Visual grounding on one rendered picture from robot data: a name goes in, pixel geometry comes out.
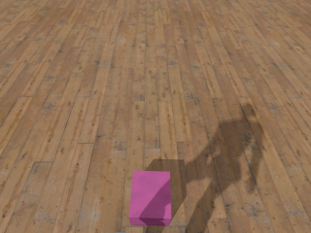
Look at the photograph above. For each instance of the carton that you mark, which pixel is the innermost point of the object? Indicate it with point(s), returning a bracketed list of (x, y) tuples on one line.
[(150, 199)]

